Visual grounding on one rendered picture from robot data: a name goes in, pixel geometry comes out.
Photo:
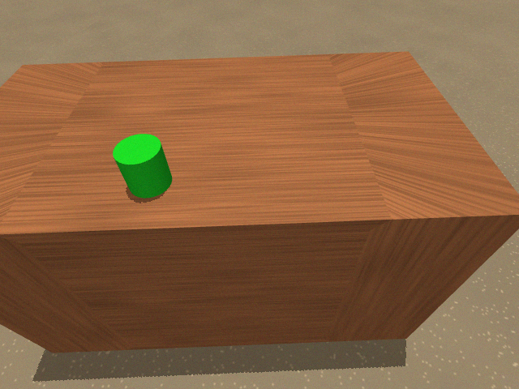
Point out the can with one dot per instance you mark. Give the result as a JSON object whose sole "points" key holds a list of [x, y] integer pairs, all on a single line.
{"points": [[142, 162]]}

